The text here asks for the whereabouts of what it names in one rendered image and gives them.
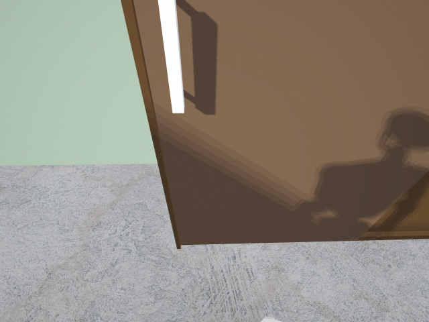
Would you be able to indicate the wardrobe door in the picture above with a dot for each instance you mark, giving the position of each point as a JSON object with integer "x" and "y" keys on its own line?
{"x": 304, "y": 120}
{"x": 410, "y": 212}

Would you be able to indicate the handle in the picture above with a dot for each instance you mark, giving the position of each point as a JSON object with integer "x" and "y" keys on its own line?
{"x": 169, "y": 23}

